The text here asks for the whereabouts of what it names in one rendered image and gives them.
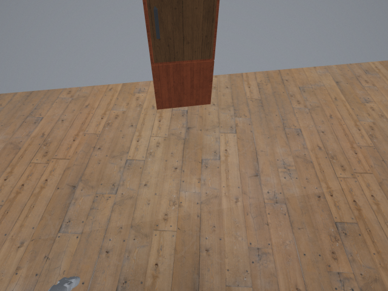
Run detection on robot left hand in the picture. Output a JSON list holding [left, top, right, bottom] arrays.
[[48, 276, 80, 291]]

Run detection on cupboard door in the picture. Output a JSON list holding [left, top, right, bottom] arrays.
[[147, 0, 217, 63]]

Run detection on handle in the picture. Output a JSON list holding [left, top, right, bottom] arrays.
[[153, 7, 160, 39]]

